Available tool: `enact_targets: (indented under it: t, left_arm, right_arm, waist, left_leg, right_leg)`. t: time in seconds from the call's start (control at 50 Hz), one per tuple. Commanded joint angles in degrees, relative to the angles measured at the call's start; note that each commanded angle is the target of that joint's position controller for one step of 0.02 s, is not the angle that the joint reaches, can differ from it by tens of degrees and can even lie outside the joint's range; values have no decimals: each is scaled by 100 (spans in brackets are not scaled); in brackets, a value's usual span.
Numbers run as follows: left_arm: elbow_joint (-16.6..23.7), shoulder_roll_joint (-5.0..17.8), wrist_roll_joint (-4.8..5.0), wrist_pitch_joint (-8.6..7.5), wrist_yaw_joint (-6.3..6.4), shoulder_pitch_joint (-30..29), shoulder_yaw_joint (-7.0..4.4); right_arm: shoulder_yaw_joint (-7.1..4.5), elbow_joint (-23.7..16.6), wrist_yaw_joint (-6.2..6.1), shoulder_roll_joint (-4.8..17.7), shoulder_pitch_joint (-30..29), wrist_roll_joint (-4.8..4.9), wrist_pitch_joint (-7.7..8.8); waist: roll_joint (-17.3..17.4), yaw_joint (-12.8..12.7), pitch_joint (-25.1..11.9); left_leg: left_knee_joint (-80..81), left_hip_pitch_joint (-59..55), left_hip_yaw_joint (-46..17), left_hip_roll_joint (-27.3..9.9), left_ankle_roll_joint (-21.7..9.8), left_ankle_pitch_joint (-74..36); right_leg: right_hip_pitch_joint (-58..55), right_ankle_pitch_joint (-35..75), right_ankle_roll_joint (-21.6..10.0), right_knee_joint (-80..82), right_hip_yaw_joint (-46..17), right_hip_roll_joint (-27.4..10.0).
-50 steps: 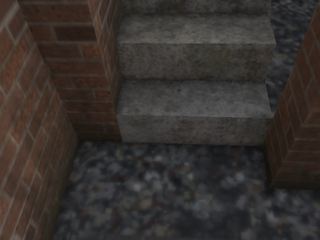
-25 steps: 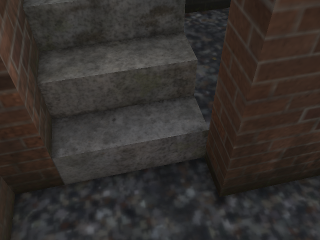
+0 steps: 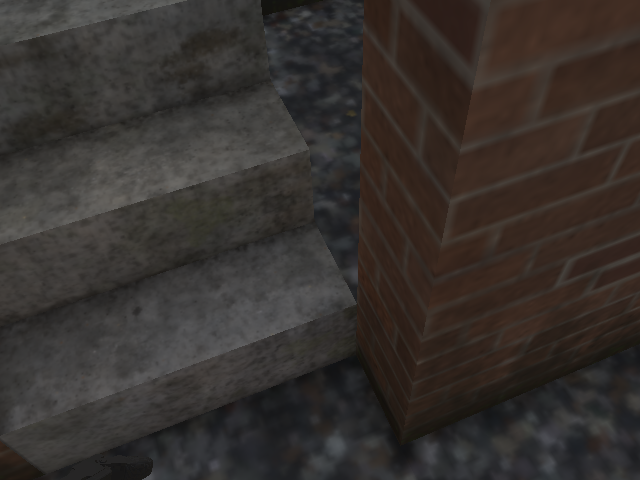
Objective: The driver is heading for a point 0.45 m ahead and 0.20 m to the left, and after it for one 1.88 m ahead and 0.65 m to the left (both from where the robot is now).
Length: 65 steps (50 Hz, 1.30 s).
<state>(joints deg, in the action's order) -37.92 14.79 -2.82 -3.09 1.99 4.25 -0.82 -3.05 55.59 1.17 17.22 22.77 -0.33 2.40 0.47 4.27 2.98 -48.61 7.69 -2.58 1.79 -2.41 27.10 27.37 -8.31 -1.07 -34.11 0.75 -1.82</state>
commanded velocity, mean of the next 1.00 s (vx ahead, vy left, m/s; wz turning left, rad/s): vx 0.44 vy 0.08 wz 0.48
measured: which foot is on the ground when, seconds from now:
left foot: up 0.00-0.42, down 0.44-1.00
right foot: down 0.00-0.46, up 0.48-0.98, down 1.00-1.00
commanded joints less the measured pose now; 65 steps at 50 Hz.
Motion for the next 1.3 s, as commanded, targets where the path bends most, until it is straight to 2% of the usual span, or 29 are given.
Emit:
enact_targets:
  t: [0.02, 0.1, 0.24, 0.28, 0.32, 0.4, 0.44, 0.46, 0.48, 0.5, 0.52, 0.54, 0.64, 0.7, 0.76, 0.86, 0.88, 0.92, 0.94, 0.96, 1.0, 1.02, 1.04, 1.06, 1.1, 1.14, 1.22, 1.26, 1.3]
  left_arm:
    - [-309, 1013, 141, 82, 90, 1303, -382]
    - [-424, 792, 224, -100, -62, 1017, -271]
    - [-753, 915, 89, -225, -90, 1323, -429]
    - [-727, 1023, 135, -238, -91, 1231, -484]
    - [-680, 1281, 145, -272, -53, 1156, -560]
    - [-747, 1460, 57, -171, 5, 1075, -661]
    - [-794, 1234, -23, -108, -25, 1287, -600]
    - [-552, 788, -30, -60, -42, 1357, -449]
    - [-57, 534, -69, -80, -127, 786, -367]
    - [-165, 717, -158, -68, -130, 608, -375]
    - [-203, 792, -78, -55, -162, 421, -366]
    - [-346, 730, 4, -55, -144, 441, -353]
    - [-407, 653, -106, 62, -133, 358, -318]
    - [-253, 457, -28, 130, -139, -131, -267]
    - [-135, 430, 77, 276, 20, -460, -215]
    - [-325, 319, 88, 210, 107, -695, -78]
    - [-678, 687, -15, 395, 42, -354, -166]
    - [-601, 402, 277, 183, 157, -140, -53]
    - [-689, 491, 239, 155, 186, 50, -85]
    - [-766, 534, 294, 154, 237, 419, -129]
    - [-1138, 459, 198, 199, 306, 1233, -179]
    - [-1177, 702, 168, 194, 323, 1382, -228]
    - [-1305, 442, 230, 170, 242, 1499, -116]
    - [-1314, 185, 236, 134, 187, 1218, -40]
    - [-1062, -114, 299, 118, 177, 104, 149]
    - [-866, 173, 234, 101, 253, -285, 187]
    - [-1251, 526, 238, 257, 392, 768, 155]
    - [-1289, 523, 359, 276, 343, 801, 149]
    - [-1400, 248, 475, 130, 200, 1157, 227]
  right_arm:
    - [-135, -276, 73, 651, 43, -92, -62]
    - [-42, -222, 48, 396, -13, -133, -246]
    - [-11, -878, 227, 195, -1316, -128, -297]
    - [30, -1048, 333, 98, -1637, -217, -299]
    - [14, -1161, 496, 161, -1822, -144, -282]
    - [-115, -1285, 489, 385, -1928, -183, -227]
    - [-207, -939, 273, 498, -885, -260, -111]
    - [-329, -843, 161, 1000, -107, -229, -50]
    - [-482, -776, 78, 1789, 21, 27, -149]
    - [-457, -866, 33, 1515, 8, 68, -206]
    - [-343, -845, 84, 1071, 48, 28, -120]
    - [-279, -906, 82, 764, -391, -20, -79]
    - [-196, -969, 24, 468, -626, 17, 184]
    - [-150, -969, -196, 409, -336, 65, 240]
    - [-75, -865, -220, 356, -207, 157, 356]
    - [-28, -855, -376, 85, -157, 7, 289]
    - [-121, -950, -613, 299, 347, -146, 286]
    - [-133, -954, -500, 321, -245, -115, 227]
    - [-112, -1065, -505, 293, -616, -133, 178]
    - [-91, -1115, -480, 250, -764, -112, 185]
    - [2, -1202, -349, 10, -1012, 26, 291]
    - [64, -1350, -318, -228, -956, 89, 313]
    - [104, -1226, -450, -455, -257, -12, 195]
    - [108, -1012, -552, -380, 110, -183, 53]
    - [70, -830, -515, -374, 138, -422, -219]
    - [45, -1021, -460, -91, -437, -339, -479]
    - [211, -1125, -412, -385, -1190, -52, -491]
    - [263, -963, -401, -448, -1106, -96, -368]
    - [239, -942, -382, -79, -1345, -227, -213]
  waist:
    - [-745, -642, -852]
    - [-644, -271, -454]
    - [-956, -414, 275]
    - [-789, -393, 62]
    - [-1039, -484, -109]
    - [-935, -506, 63]
    - [88, -118, -758]
    - [1165, 160, -1242]
    - [2785, 188, -1474]
    - [1523, 216, -1501]
    - [566, 127, -1209]
    - [131, -109, -763]
    - [109, -343, -753]
    - [-83, -217, -761]
    - [330, -336, -898]
    - [590, -272, -732]
    - [-95, 68, -322]
    - [590, -332, -695]
    - [760, -402, -943]
    - [899, -585, -1011]
    - [325, -892, -840]
    - [-784, -796, -793]
    - [-979, -378, -1208]
    - [-280, -112, -1077]
    - [-95, 323, -646]
    - [-528, 281, -289]
    - [-896, -269, -611]
    - [-629, -119, -520]
    - [101, -431, -432]
  left_leg:
    - [-1290, 2251, -307, -402, -72, -766]
    - [-1514, 1820, -327, -493, 136, -1194]
    - [-147, 2602, 10, -622, 404, -2612]
    - [445, 2237, 267, -655, 346, -2703]
    - [848, 1849, 498, -604, 237, -2518]
    - [1503, 1734, 768, -445, -53, -1427]
    - [1862, 405, 1050, 132, -431, -1293]
    - [2744, -743, -764, -942, -909, -435]
    - [3483, -1890, -2970, -1644, -1452, -1215]
    - [3252, -1962, -2482, -1700, -1489, -1764]
    - [3177, -1618, -2141, -1657, -1259, -1537]
    - [3257, -996, -1775, -1390, -1020, -2012]
    - [3391, -227, -1112, -979, -871, -4898]
    - [3321, -515, -1367, -1158, -697, -5751]
    - [2963, -598, -1289, -874, -490, -6464]
    - [2642, -635, -1749, -991, -564, -6519]
    - [2369, -1529, -2487, -1654, -242, -7729]
    - [1914, -1046, -1712, -921, -250, -8640]
    - [1668, -835, -1761, -855, -156, -9328]
    - [1434, -571, -1973, -824, -134, -9089]
    - [524, 572, -1806, -485, 97, -6570]
    - [-929, 1792, -1219, 185, 299, -2350]
    - [-2126, 2093, -686, 554, 310, 1095]
    - [-2664, 1832, -560, 239, 342, 966]
    - [-2727, 867, -493, 59, 480, 157]
    - [-1424, 320, -74, 71, 611, -81]
    - [1679, 189, 272, 58, 522, 50]
    - [3397, -479, 277, -91, 362, -1662]
    - [3102, -741, -613, -903, 202, -2169]
  right_leg:
    - [-2626, -867, -626, 1990, -2404, -1806]
    - [-1783, 1856, -744, 2044, -988, -1637]
    - [-1620, 1052, -718, 2327, 127, -1654]
    - [-1580, 1409, -581, 2092, 574, -1613]
    - [-1615, 773, -460, 2143, 662, -1571]
    - [-2053, 203, -384, 1633, 604, -1755]
    - [-1973, 1810, -173, -767, 1061, -1306]
    - [-603, 558, 196, -2752, 1288, -824]
    - [1573, -2777, 426, -4110, 658, 175]
    - [1878, -2534, 227, -4817, -37, -233]
    - [1840, -1936, 39, -4236, -250, -465]
    - [1461, -1375, 9, -3655, -294, -644]
    - [627, -354, 77, -3011, -219, -401]
    - [808, 43, 184, -2109, -299, -160]
    - [441, 238, 141, -1291, -240, 150]
    - [284, -193, 110, -1111, -137, 236]
    - [1324, -447, 92, -1395, -210, 221]
    - [37, -531, -22, -489, -83, 402]
    - [-595, -354, -133, -314, 44, 573]
    - [-1184, -203, -227, 186, -90, 510]
    - [-2721, 1799, -535, 1568, -303, 58]
    - [-3629, 5101, -1130, 1426, -1243, -1074]
    - [-3561, 7122, -1925, 984, -1877, -2026]
    - [-2682, 6247, -2104, 1143, -1775, -2103]
    - [-877, 3720, -1731, 1540, -1173, -1523]
    - [-116, 2752, -1251, 1721, -409, -954]
    - [-1669, 1509, -947, 1755, -922, -895]
    - [-1598, 769, -589, 1737, -998, -833]
    - [-1311, 104, -166, 2127, -726, -457]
